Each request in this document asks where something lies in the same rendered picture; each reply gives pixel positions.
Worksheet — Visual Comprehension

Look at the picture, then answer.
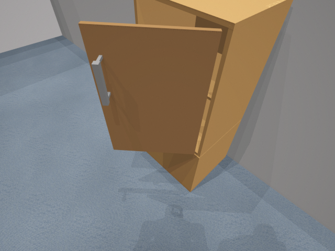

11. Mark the handle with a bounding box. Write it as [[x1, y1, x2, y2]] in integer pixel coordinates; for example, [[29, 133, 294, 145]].
[[92, 55, 111, 106]]

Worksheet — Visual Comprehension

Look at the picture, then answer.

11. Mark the cupboard door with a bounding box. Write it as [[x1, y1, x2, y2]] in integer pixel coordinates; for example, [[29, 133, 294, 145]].
[[79, 21, 222, 154]]

